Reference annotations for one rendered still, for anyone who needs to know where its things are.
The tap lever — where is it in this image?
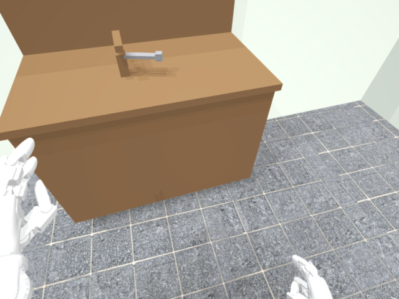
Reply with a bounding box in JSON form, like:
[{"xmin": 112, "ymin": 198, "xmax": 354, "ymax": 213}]
[{"xmin": 124, "ymin": 51, "xmax": 163, "ymax": 62}]

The left robot hand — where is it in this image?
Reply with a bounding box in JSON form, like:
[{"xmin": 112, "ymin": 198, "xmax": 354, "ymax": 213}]
[{"xmin": 0, "ymin": 138, "xmax": 57, "ymax": 257}]

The counter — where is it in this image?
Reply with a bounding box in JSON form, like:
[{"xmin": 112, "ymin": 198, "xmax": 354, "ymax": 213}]
[{"xmin": 0, "ymin": 0, "xmax": 283, "ymax": 223}]

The right robot hand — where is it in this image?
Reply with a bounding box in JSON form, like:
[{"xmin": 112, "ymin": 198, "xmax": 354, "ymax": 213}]
[{"xmin": 287, "ymin": 255, "xmax": 333, "ymax": 299}]

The left robot forearm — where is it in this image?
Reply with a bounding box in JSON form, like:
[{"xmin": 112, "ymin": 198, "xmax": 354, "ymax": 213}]
[{"xmin": 0, "ymin": 254, "xmax": 33, "ymax": 299}]

